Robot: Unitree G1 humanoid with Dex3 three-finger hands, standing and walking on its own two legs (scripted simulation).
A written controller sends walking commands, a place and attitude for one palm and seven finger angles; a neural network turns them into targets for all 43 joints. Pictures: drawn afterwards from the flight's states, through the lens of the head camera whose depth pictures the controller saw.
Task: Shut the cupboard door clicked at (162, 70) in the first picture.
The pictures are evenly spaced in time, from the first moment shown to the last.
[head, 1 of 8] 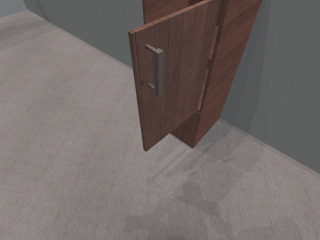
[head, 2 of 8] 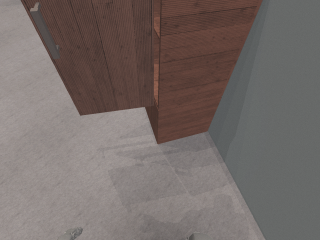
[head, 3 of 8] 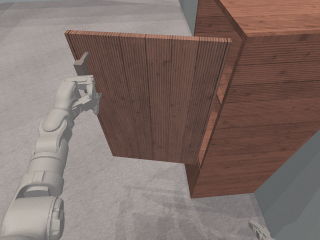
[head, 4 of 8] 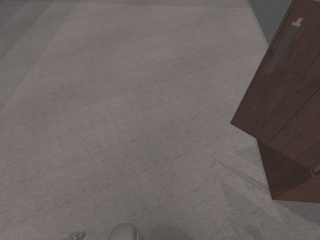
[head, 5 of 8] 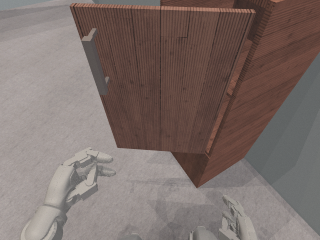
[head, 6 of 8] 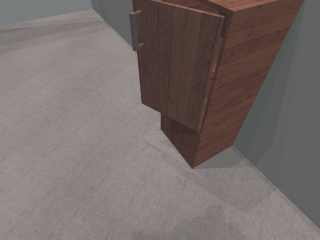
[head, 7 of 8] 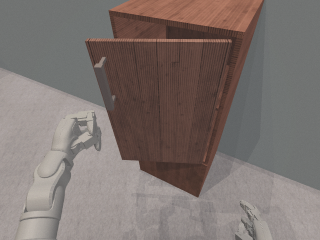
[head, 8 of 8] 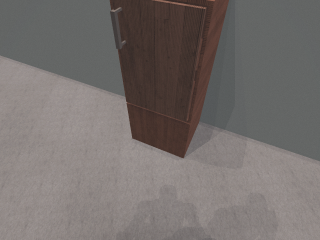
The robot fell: no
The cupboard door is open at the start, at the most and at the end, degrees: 84 84 0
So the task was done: yes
